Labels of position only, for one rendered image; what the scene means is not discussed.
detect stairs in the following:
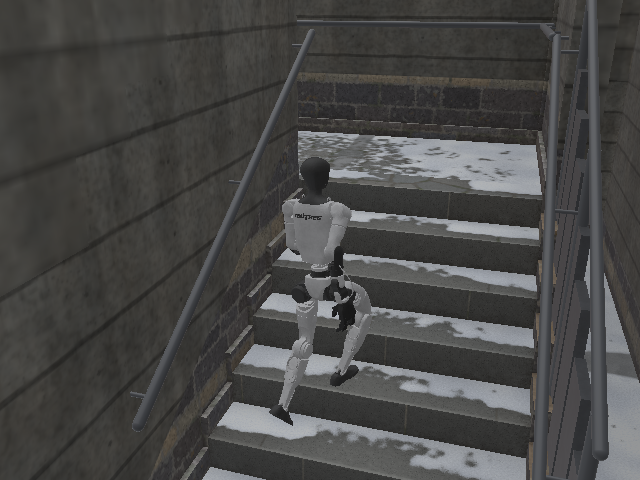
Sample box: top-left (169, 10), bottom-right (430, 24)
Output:
top-left (202, 180), bottom-right (542, 480)

